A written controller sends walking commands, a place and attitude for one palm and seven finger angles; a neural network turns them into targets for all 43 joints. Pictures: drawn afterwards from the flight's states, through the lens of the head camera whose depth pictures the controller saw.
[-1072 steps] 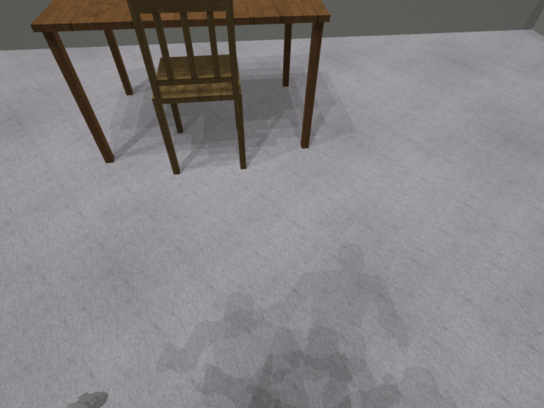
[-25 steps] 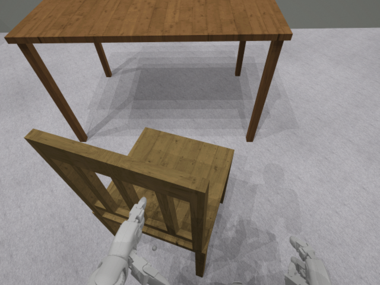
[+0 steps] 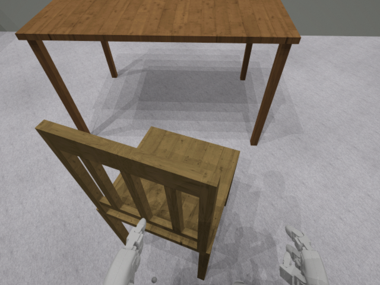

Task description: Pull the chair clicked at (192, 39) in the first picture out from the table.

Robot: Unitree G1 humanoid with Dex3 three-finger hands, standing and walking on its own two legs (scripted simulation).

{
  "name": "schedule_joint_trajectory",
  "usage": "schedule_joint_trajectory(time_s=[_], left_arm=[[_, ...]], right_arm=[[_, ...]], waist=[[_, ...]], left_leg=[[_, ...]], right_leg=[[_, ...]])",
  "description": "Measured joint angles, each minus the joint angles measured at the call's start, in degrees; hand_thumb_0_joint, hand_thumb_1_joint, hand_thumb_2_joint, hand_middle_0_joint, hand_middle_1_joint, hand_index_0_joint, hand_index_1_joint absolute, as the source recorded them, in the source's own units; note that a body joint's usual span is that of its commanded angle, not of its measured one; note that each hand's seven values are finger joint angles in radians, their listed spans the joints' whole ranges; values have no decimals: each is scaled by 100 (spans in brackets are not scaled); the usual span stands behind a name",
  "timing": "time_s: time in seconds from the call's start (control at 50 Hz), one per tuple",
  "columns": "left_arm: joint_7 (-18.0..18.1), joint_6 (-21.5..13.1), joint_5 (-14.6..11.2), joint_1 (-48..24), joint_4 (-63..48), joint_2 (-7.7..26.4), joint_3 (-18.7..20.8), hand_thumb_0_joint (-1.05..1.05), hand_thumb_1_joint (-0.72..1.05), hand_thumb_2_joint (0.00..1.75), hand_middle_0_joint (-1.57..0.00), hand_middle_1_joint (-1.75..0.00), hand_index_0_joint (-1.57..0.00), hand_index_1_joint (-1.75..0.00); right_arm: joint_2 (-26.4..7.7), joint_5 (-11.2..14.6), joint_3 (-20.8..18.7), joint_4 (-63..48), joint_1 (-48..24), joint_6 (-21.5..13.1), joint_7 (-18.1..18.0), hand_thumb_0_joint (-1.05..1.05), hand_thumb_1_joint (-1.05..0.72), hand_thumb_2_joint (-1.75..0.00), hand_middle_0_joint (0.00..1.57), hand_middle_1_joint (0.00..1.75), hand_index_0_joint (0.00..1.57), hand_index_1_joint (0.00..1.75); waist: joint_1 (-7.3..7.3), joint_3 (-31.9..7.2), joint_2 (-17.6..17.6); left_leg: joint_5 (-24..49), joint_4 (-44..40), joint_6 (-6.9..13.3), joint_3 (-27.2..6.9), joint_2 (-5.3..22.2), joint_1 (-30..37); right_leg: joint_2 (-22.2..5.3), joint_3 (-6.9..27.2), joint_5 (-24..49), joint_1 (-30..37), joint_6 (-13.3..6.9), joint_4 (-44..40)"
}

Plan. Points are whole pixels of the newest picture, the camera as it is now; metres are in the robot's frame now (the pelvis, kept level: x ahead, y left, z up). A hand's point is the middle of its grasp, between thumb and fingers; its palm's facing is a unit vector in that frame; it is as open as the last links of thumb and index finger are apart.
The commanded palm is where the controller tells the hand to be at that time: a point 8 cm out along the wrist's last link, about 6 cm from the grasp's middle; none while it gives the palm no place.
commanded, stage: draw the hand back to the body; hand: left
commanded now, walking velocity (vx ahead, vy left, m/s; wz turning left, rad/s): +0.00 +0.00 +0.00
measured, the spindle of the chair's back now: (138, 195) +0.33 +0.14 -0.04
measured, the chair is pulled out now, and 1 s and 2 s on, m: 0.60 0.60 0.60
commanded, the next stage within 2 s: step back with the hand held close in 1.60 s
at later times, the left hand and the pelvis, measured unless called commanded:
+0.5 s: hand (108, 258) +0.17 +0.13 +0.09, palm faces +0.01 -1.00 -0.08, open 17.5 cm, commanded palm +0.13 +0.20 +0.11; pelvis -0.01 +0.00 -0.01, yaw +0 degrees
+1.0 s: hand (32, 219) +0.19 +0.22 +0.17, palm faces +0.37 -0.83 -0.42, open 12.5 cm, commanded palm +0.15 +0.26 +0.20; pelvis +0.02 -0.01 +0.05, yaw +0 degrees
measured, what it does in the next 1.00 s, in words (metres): stands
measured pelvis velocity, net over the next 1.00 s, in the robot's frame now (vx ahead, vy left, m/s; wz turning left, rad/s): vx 0.02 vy -0.01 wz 0.00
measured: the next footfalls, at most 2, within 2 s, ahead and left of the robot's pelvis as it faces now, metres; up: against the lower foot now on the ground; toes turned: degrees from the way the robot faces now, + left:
none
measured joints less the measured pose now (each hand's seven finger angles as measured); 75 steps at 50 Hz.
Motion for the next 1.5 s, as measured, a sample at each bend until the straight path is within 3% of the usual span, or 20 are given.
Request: schedule_joint_trajectory(time_s=[0.04, 0.06, 0.12, 0.16, 0.24, 0.28, 0.34, 0.42, 0.54, 0.62, 0.68, 0.74, 0.98, 1.28, 1.5], left_arm=[[-7, -22, 19, 129, -99, 22, -12, -1, -54, 20, 0, 0, 0, 0], [-1, -141, -162, 198, -151, -4, 14, -2, -54, 20, 0, 0, 0, 0], [41, -915, -589, 315, -362, -124, 122, -2, -54, 20, 0, 0, 0, 0], [59, -1497, -715, 323, -526, -192, 242, -2, -54, 20, 0, 0, -1, 0], [61, -2706, -653, 244, -734, -230, 541, -2, -54, 20, 0, 0, 0, 0], [-47, -2996, -624, 206, -780, -208, 663, -2, -54, 20, 0, 0, 0, 0], [-271, -2767, -685, 287, -883, -70, 767, -2, -54, 20, 0, 0, 0, 0], [-407, -2326, -965, 517, -1081, 209, 979, -2, -55, 20, 0, 0, 0, 0], [-492, -2383, -1337, 546, -1257, 327, 1529, -2, -52, 22, -1, -1, -1, -1], [123, -1676, -717, 495, -1326, 638, 1699, -2, -44, 25, -2, -2, -2, -3], [478, -1240, -523, 612, -1335, 731, 1755, -2, -35, 29, -3, -4, -3, -4], [683, -1027, -443, 613, -1320, 805, 1801, -1, -26, 34, -4, -6, -5, -6], [891, -1175, -428, -49, -1027, 951, 2532, -1, 16, 54, -10, -15, -11, -15], [869, -1446, -524, -710, -811, 1232, 3601, 0, 69, 80, -18, -26, -18, -26], [765, -1419, -539, -601, -733, 1085, 3422, 1, 87, 89, -20, -29, -21, -30]], right_arm=[[-7, 8, -10, -21, 14, -12, -17, 1, -90, -90, 21, 30, 20, 30], [-9, 14, -15, -19, 13, -59, -22, 1, -90, -90, 21, 30, 20, 30], [11, 15, -54, 70, -18, -311, -6, 1, -90, -90, 20, 30, 20, 30], [41, 22, -100, 153, -48, -411, 53, 1, -90, -90, 20, 30, 20, 30], [121, -7, -205, 322, -192, -440, 261, 1, -90, -90, 20, 30, 20, 30], [151, 7, -236, 357, -293, -334, 341, 1, -90, -90, 20, 30, 20, 30], [196, 76, -226, 321, -368, -102, 326, 1, -90, -90, 20, 30, 20, 30], [266, 153, -139, 276, -335, 3, 148, 2, -90, -90, 20, 30, 20, 30], [255, 200, -82, 436, -222, -209, 3, 1, -90, -90, 21, 30, 20, 30], [199, 101, -131, 504, -111, -102, -144, 1, -90, -90, 21, 30, 20, 30], [130, 60, -141, 546, -63, -71, -212, 1, -90, -90, 20, 30, 20, 30], [65, 36, -137, 648, -39, -134, -266, 1, -90, -90, 20, 30, 20, 30], [72, -12, -54, 1145, -311, -399, -179, 1, -90, -90, 20, 30, 20, 30], [2, -53, -161, 1539, -488, -410, -35, 1, -90, -90, 20, 30, 20, 30], [-47, -42, -260, 1585, -465, -308, -8, 1, -90, -90, 20, 30, 20, 30]], waist=[[2, -9, 0], [-2, -12, -2], [36, -16, -49], [91, -37, -79], [195, -116, -94], [243, -88, -60], [303, 0, 28], [316, 61, 131], [300, 67, 167], [360, 110, 177], [338, 181, 219], [360, 273, 240], [480, 624, 270], [568, 880, 370], [496, 927, 339]], left_leg=[[-22, 54, 7, -5, -2, -45], [-35, 94, 9, -11, -2, -89], [-97, 307, 4, -28, 1, -326], [-150, 466, -3, -32, 7, -494], [-282, 850, -14, -24, 24, -900], [-351, 1017, -12, -12, 39, -1018], [-379, 1051, 6, 15, 53, -963], [-296, 805, 3, 11, 59, -693], [-106, 328, -26, -76, 66, -255], [38, -143, -45, -69, 84, 303], [173, -548, -42, -56, 77, 780], [312, -934, -41, -52, 63, 1231], [829, -2201, -85, -24, 87, 2545], [1166, -3000, -130, 36, 149, 3214], [1241, -3181, -128, 98, 163, 3343]], right_leg=[[-3, -3, -14, -36, 7, 38], [-5, -7, -21, -73, 10, 67], [-8, -13, -64, -293, 8, 243], [-7, -10, -104, -457, 2, 386], [1, 19, -206, -873, -10, 749], [12, 40, -256, -1000, -10, 904], [29, 68, -268, -960, 13, 935], [43, 52, -198, -685, 5, 697], [60, -60, -41, -186, -14, 198], [92, -79, 85, 367, -26, -250], [98, -85, 195, 835, -21, -622], [96, -98, 303, 1278, -15, -969], [161, -126, 725, 2530, -47, -2085], [253, -103, 1010, 3126, -85, -2770], [278, -49, 1084, 3211, -84, -2910]])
